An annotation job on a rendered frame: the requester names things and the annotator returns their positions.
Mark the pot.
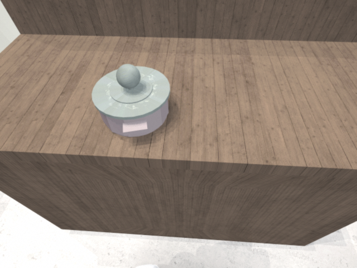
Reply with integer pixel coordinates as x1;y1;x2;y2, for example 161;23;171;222
99;100;168;137

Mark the table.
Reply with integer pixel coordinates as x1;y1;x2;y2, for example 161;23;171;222
0;0;357;246

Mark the lid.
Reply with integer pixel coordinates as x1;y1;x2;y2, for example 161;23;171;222
91;66;170;120

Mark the knob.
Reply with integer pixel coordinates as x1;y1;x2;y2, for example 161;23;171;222
116;64;141;89

